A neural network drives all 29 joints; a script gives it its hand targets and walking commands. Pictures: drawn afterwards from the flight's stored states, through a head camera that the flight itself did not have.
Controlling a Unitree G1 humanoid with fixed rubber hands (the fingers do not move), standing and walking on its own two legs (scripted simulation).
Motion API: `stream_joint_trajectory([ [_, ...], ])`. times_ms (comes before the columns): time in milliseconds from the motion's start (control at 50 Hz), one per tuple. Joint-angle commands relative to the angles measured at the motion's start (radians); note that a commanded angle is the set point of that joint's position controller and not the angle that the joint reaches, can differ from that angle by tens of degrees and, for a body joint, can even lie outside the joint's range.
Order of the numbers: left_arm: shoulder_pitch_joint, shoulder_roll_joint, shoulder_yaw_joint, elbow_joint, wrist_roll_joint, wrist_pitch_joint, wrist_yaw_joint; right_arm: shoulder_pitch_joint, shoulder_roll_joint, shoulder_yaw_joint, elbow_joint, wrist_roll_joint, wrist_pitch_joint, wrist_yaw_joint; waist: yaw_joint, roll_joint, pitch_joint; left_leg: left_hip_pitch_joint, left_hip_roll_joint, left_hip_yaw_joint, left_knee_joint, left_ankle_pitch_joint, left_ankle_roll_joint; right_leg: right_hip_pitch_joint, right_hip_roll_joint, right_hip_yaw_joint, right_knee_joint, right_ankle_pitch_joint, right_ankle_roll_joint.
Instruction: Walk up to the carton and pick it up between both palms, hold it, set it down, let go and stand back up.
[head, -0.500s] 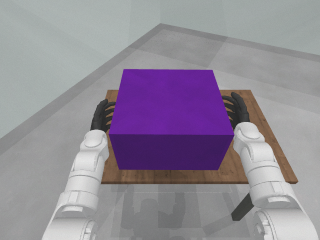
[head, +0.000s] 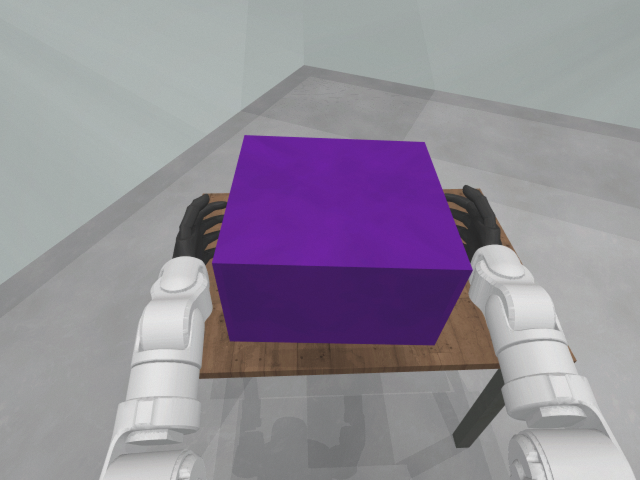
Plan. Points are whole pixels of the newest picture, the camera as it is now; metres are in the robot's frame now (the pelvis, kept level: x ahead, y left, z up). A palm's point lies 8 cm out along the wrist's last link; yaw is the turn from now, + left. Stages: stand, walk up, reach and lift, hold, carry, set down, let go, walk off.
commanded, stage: reach and lift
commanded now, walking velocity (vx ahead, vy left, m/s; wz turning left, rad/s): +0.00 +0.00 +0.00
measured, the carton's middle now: (334, 234) +0.42 +0.00 +0.10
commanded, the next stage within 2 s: hold in 0.54 s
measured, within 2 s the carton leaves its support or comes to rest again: neither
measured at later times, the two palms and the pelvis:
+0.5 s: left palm (185, 248) +0.35 +0.18 +0.14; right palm (483, 240) +0.36 -0.18 +0.15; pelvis +0.00 +0.00 +0.00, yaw +1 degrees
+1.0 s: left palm (174, 249) +0.34 +0.19 +0.16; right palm (484, 235) +0.35 -0.18 +0.17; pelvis +0.00 +0.00 +0.00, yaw +1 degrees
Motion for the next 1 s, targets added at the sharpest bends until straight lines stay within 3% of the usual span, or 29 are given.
stream_joint_trajectory([
  [0,-0.889,-0.58,-0.551,-0.264,-0.134,-0.082,-0.151,-0.82,0.678,0.455,-0.383,0.096,-0.099,0.148,0.003,-0.003,-0.54,0.105,-0.036,0.002,-0.046,0.149,-0.025,0.241,0.019,0.0,0.01,0.266,0.043],
  [280,-0.911,-0.59,-0.546,-0.289,-0.125,-0.053,-0.173,-0.82,0.662,0.439,-0.377,0.117,-0.084,0.128,-0.036,0.039,-0.552,0.145,-0.036,-0.004,-0.037,0.204,-0.044,0.279,0.021,-0.01,0.013,0.316,0.037],
  [600,-0.861,-0.59,-0.559,-0.355,-0.115,0.011,-0.166,-0.836,0.633,0.469,-0.465,0.161,-0.065,0.142,-0.005,0.034,-0.507,0.211,-0.021,-0.002,-0.028,0.282,-0.053,0.245,0.037,-0.018,-0.005,0.289,0.028],
  [800,-0.84,-0.559,-0.551,-0.406,-0.105,0.046,-0.185,-0.811,0.634,0.492,-0.502,0.176,-0.034,0.123,-0.011,0.016,-0.498,0.203,-0.033,0.006,-0.031,0.276,-0.037,0.278,0.033,-0.013,-0.009,0.32,0.03],
  [980,-0.885,-0.551,-0.553,-0.414,-0.113,0.071,-0.199,-0.832,0.639,0.478,-0.501,0.17,-0.009,0.114,-0.024,0.035,-0.474,0.175,-0.034,0.012,-0.044,0.206,-0.036,0.259,0.026,-0.013,-0.019,0.234,0.025],
])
